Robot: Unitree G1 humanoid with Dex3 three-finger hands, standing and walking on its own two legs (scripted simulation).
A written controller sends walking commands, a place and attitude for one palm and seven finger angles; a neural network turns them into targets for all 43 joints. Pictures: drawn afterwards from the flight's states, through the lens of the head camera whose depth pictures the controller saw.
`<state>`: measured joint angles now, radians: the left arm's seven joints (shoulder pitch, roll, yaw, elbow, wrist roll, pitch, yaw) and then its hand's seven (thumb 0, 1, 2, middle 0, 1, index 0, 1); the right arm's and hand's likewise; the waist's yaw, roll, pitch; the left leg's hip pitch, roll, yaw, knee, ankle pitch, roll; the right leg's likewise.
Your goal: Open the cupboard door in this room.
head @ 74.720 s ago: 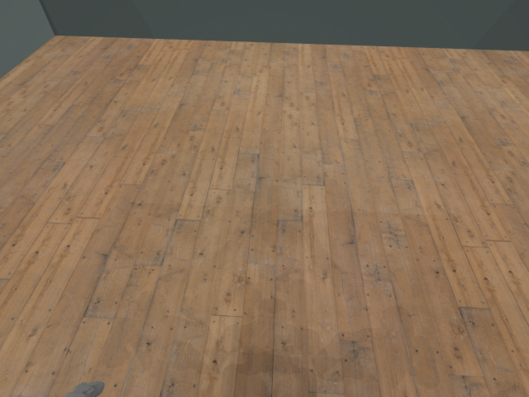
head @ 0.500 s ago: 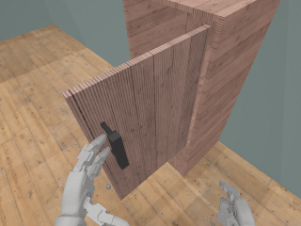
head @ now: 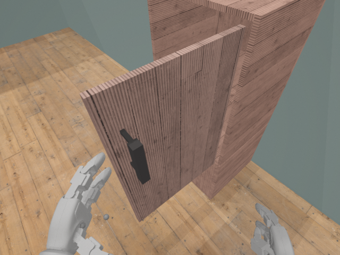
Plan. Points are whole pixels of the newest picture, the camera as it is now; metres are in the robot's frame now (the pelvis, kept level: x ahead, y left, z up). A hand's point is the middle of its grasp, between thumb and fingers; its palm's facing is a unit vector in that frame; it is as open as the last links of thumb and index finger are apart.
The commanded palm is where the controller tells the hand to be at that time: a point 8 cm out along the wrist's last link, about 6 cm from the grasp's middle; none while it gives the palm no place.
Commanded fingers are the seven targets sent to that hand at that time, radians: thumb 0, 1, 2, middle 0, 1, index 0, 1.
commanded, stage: draw the hand back to the body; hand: left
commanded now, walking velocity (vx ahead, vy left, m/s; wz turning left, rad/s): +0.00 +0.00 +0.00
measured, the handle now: (134, 157) +0.30 +0.11 +0.10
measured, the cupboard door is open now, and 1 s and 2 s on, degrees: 88 88 88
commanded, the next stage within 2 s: step back with the hand held close in 1.48 s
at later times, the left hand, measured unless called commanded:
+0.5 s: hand (60, 202) +0.18 +0.20 +0.15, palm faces +0.13 -0.97 -0.22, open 15.7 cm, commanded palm +0.14 +0.25 +0.16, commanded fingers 0.00 -0.12 0.47 -0.16 -0.30 -0.16 -0.30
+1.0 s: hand (14, 168) +0.21 +0.27 +0.19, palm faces +0.38 -0.84 -0.39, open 10.3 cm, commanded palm +0.17 +0.32 +0.21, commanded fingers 0.00 0.76 0.84 -0.19 -0.30 -0.19 -0.30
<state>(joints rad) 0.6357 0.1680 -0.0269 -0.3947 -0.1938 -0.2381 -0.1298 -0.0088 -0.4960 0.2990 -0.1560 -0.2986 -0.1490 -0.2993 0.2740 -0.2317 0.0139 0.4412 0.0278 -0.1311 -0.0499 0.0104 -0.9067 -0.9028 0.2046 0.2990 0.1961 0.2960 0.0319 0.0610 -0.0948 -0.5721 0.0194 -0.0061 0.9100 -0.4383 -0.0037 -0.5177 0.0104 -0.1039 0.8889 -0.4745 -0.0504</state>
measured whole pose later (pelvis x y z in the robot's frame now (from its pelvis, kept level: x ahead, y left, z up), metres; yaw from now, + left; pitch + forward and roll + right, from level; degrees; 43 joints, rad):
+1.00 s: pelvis +0.02 +0.03 +0.05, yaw -2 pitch -4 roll -1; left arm 0.51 0.33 0.27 -0.44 -0.05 -0.05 0.12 0.01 0.43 0.69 -0.20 -0.30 -0.19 -0.30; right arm 0.19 -0.22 0.04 0.61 0.00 -0.10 -0.07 0.01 -0.90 -0.90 0.21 0.30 0.20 0.30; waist 0.08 0.05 0.02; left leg -0.11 -0.01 0.05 0.45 -0.27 0.04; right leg -0.06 0.00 -0.04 0.40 -0.27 0.00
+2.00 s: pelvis -0.02 +0.04 +0.05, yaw -4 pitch +0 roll -1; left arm 0.57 0.43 0.40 -0.50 -0.05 -0.14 0.13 0.02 0.89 0.90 -0.22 -0.30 -0.21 -0.30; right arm 0.17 -0.23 -0.02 0.55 0.02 0.00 -0.09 0.01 -0.91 -0.90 0.21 0.30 0.20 0.30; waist 0.01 0.02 0.05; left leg -0.28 0.00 0.08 0.49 -0.21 0.05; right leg -0.26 0.00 -0.02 0.47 -0.21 0.00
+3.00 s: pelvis -0.21 +0.03 +0.04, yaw -6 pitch +3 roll +0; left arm 0.61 0.47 0.43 -0.58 -0.07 -0.20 0.13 0.02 0.89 0.90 -0.22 -0.30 -0.21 -0.30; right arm 0.15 -0.19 0.01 0.62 0.01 -0.07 -0.04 0.01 -0.90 -0.90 0.21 0.30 0.20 0.30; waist 0.02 -0.01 0.03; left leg -0.56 0.02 0.03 0.73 -0.28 -0.01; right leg -0.15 0.04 -0.02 0.44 -0.35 -0.04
